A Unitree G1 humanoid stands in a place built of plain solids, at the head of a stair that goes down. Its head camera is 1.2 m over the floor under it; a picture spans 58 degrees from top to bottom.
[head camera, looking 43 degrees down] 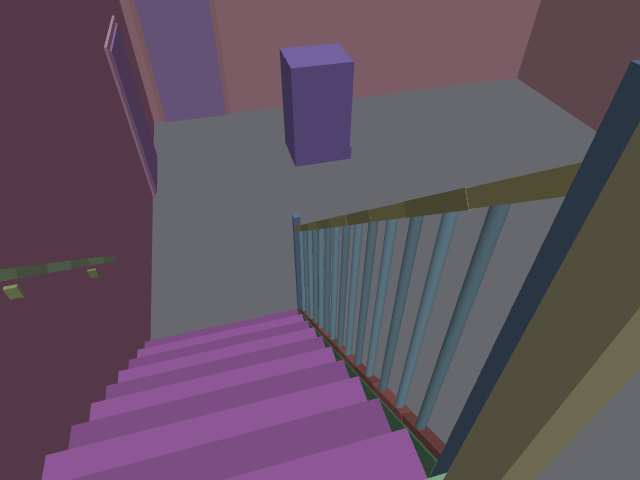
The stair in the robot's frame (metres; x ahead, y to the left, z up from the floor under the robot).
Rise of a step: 0.18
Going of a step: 0.20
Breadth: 1.28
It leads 15 degrees to the left of straight ahead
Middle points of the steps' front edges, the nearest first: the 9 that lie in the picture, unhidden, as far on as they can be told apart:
0.63 0.39 -0.36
0.82 0.44 -0.54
1.02 0.50 -0.72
1.21 0.55 -0.90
1.40 0.60 -1.08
1.60 0.65 -1.27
1.79 0.71 -1.45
1.99 0.76 -1.63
2.18 0.81 -1.81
